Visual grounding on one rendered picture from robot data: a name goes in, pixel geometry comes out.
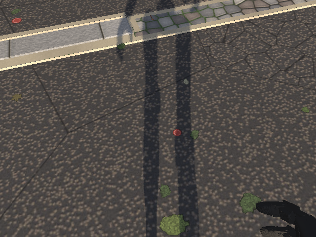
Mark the robot right hand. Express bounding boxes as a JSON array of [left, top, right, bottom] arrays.
[[256, 199, 316, 237]]

